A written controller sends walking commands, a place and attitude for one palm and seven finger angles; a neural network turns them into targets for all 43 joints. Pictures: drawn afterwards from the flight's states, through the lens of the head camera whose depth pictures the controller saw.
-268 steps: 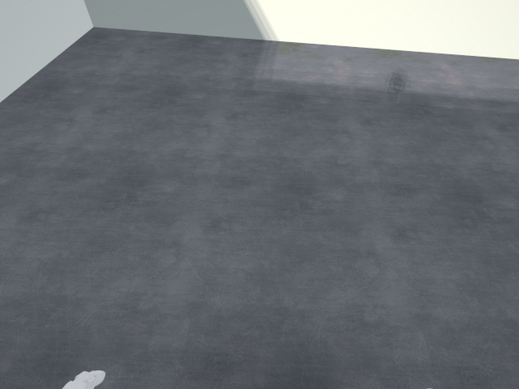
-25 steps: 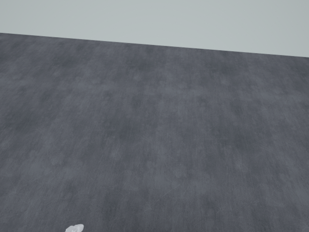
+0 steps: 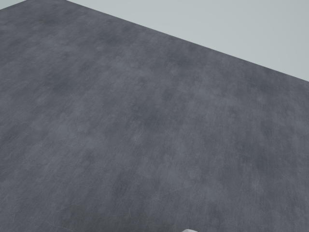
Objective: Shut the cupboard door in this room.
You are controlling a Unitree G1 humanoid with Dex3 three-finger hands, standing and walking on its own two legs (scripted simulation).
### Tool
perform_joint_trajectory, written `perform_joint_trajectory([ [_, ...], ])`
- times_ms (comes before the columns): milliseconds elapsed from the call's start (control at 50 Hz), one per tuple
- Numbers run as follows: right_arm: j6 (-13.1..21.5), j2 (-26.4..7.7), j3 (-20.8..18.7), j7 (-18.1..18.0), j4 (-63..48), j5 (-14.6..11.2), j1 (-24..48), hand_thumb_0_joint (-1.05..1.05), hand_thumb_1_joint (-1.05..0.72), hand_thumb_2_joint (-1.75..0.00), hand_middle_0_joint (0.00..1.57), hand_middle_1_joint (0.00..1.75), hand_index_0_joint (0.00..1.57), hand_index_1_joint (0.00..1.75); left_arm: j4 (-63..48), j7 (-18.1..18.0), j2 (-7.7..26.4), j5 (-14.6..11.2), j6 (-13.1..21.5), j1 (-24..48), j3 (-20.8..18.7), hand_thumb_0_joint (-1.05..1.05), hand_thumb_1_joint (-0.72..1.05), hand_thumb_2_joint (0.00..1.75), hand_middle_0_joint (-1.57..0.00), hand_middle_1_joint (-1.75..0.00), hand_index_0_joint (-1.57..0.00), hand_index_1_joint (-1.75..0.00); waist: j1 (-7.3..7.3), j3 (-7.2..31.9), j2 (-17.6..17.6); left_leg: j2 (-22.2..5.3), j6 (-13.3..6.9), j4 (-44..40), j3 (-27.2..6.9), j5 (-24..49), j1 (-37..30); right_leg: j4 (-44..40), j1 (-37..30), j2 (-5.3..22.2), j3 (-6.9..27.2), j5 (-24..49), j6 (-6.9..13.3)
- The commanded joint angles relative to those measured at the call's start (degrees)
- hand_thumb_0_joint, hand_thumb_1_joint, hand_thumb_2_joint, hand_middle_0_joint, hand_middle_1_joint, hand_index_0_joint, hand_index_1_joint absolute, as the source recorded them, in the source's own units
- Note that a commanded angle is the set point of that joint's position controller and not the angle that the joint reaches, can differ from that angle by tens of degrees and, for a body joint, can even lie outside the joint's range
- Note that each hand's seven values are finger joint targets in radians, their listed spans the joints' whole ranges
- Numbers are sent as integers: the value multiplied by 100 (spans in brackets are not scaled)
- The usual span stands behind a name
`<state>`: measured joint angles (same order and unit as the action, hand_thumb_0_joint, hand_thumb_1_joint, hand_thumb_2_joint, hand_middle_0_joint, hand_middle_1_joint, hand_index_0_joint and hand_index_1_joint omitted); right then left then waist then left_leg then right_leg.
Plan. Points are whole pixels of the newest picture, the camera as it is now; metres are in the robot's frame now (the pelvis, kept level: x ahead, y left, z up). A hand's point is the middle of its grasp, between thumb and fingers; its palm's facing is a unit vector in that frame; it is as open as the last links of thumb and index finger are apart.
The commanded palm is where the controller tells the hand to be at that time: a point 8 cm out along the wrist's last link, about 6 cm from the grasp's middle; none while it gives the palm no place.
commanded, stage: turn or walk to find it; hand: left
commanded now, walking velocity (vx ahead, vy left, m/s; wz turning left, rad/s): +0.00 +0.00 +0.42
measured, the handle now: out of the picture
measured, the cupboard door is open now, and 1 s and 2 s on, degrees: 88 88 88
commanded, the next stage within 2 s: none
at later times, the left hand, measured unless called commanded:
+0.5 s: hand out of the picture +0.02 +0.18 -0.14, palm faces +0.22 -0.94 -0.27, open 7.4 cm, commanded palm none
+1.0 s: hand out of the picture -0.10 +0.23 -0.16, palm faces +0.44 -0.86 -0.26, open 7.4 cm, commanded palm none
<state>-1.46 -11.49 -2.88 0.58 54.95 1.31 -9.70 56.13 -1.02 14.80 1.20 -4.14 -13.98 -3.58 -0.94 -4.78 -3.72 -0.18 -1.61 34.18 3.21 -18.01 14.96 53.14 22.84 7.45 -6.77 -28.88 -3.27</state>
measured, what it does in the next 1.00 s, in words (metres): steps on the spot, turning left: right foot, then left foot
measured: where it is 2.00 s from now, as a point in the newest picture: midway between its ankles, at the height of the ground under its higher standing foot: outside the picture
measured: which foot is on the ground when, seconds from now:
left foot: down 0.00-0.34, up 0.36-0.70, down 0.72-1.00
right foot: up 0.00-0.32, down 0.34-0.72, up 0.74-1.00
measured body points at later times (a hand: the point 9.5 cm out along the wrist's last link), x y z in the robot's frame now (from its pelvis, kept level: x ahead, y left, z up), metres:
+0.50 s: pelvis -0.03 -0.03 +0.01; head -0.01 -0.05 +0.46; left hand +0.00 +0.23 -0.12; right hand +0.07 -0.27 -0.15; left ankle -0.06 +0.10 -0.65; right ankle +0.00 -0.13 -0.73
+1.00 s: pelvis -0.07 +0.00 +0.01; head -0.04 +0.02 +0.46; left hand -0.12 +0.27 -0.13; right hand +0.10 -0.18 -0.13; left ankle -0.09 +0.11 -0.73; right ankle -0.02 -0.13 -0.67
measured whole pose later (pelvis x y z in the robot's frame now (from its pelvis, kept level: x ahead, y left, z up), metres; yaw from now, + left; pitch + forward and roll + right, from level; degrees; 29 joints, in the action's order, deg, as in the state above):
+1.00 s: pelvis -0.07 +0.00 +0.01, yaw +25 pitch +0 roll +0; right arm -1.0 -10.4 -2.2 0.0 54.6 1.4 -10.5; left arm 55.1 -0.5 14.4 0.8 -3.5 -11.4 -3.5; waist 0.1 -3.8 -1.1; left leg 1.5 -1.5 26.0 -0.5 -11.9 13.8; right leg 54.8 24.0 4.6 -2.3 -25.2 -4.4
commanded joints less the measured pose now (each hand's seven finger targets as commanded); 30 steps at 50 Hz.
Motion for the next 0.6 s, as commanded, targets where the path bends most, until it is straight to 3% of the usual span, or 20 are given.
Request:
perform_joint_trajectory([
  [0,107,-1146,-199,-177,-314,-3,-58,0,-90,-90,20,30,20,30,-514,47,303,-20,213,264,-87,0,90,90,-20,-30,-20,-30,123,457,1279,-1411,-742,-1576,-1523,2435,-585,886,744,-103,491,380,-80],
  [40,119,-1152,-213,-174,-314,-18,-110,0,-90,-90,20,30,20,30,-482,55,284,-33,218,201,-72,0,90,90,-20,-30,-20,-30,148,600,1143,-1317,-751,-1534,-1411,2609,-739,578,601,-182,462,447,-119],
  [100,95,-1168,-255,-166,-263,-7,-347,0,-90,-90,20,30,20,30,-599,29,234,-46,228,411,-51,0,90,90,-20,-30,-20,-30,291,657,1072,-1369,-844,-1468,-1684,2776,-980,22,536,-284,474,294,-141],
  [160,58,-1177,-279,-150,-288,12,-336,0,-90,-90,20,30,20,30,-673,7,199,-57,241,452,-37,0,90,90,-20,-30,-20,-30,299,673,1194,-1340,-858,-1445,-1930,2629,-818,-476,241,-384,493,266,-104],
  [240,10,-1174,-314,-113,-393,21,-152,0,-90,-90,20,30,20,30,-636,-22,206,-75,290,99,-43,0,90,90,-20,-30,-20,-30,130,692,1225,-1133,-733,-1281,-2101,2373,-307,-1604,-582,-564,387,693,-27],
  [280,4,-1061,-313,-93,-440,-33,-82,0,-90,-90,20,30,20,30,-561,-52,314,-61,362,-224,-67,0,90,90,-20,-30,-20,-30,-46,767,983,-823,-422,-840,-1958,1898,231,-2939,-1506,-457,407,1617,1],
  [300,11,-794,-285,-59,-492,-81,-153,0,-90,-90,20,30,20,30,-560,-89,620,-5,419,-338,-122,0,90,90,-20,-30,-20,-30,-97,856,114,-389,-105,-153,-1526,984,963,-3503,-2170,306,1149,1614,219],
  [320,4,-470,-224,-23,-650,-85,-128,0,-90,-90,20,30,20,30,-618,-117,1092,62,449,-300,-214,0,90,90,-20,-30,-20,-30,-109,573,-1213,392,280,994,-616,-876,1852,-3817,-2235,1636,2434,1982,836],
  [340,-82,-756,-303,-48,-644,-7,-16,0,-90,-90,20,30,20,30,-707,-118,1102,12,439,-217,-244,0,90,90,-20,-30,-20,-30,-187,600,-1182,209,286,2106,-791,-1421,1724,-3961,-1529,2005,2533,1853,1235],
  [360,-152,-796,-345,-24,-577,0,63,0,-90,-90,20,30,20,30,-765,-128,953,8,423,78,-234,0,90,90,-20,-30,-20,-30,-71,302,-964,111,268,2859,-870,-1199,1655,-4042,-975,1753,2331,1425,1264],
  [380,-183,-787,-354,16,-449,0,-14,0,-90,-90,20,30,20,30,-817,-111,783,4,419,357,-167,0,90,90,-20,-30,-20,-30,82,98,-528,26,286,3312,-812,-809,1628,-3986,-719,1425,1848,1299,1150],
  [400,-205,-716,-349,48,-345,10,-228,0,-90,-90,20,30,20,30,-867,-98,656,9,430,605,-114,0,90,90,-20,-30,-20,-30,246,49,-329,-32,340,3526,-706,-488,1570,-3885,-621,1177,1342,1339,1019],
  [420,-208,-669,-331,71,-287,6,-376,0,-90,-90,20,30,20,30,-901,-109,567,18,438,706,-101,0,90,90,-20,-30,-20,-30,308,116,-358,-67,385,3488,-605,-358,1496,-3797,-657,1040,1065,1576,944],
  [460,-208,-618,-295,75,-265,6,-392,0,-90,-90,20,30,20,30,-855,-107,565,26,462,516,-89,0,90,90,-20,-30,-20,-30,204,230,-544,-99,480,3223,-445,-312,1475,-3722,-960,972,791,1852,920],
  [520,-178,-564,-243,64,-345,-23,10,0,-90,-90,20,30,20,30,-656,-100,691,50,452,103,-137,0,90,90,-20,-30,-20,-30,-50,270,-527,-156,539,2283,-236,-689,1358,-3554,-1396,1162,721,2472,1053],
  [580,-121,-485,-171,48,-378,-55,194,0,-90,-90,20,30,20,30,-522,-84,904,76,429,-164,-193,0,90,90,-20,-30,-20,-30,-195,439,-709,-136,515,1374,-23,-916,1045,-3233,-1659,1271,655,3295,1142],
])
